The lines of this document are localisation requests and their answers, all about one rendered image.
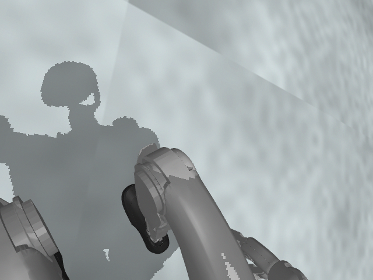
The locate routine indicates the left robot foot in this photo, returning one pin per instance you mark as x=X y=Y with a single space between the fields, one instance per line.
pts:
x=59 y=260

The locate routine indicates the right robot hand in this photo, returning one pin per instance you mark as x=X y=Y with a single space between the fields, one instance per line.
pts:
x=253 y=250

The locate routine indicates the right robot arm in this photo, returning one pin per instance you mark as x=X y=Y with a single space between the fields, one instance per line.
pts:
x=283 y=270

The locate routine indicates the right robot foot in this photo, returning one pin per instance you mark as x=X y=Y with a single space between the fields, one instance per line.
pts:
x=131 y=207

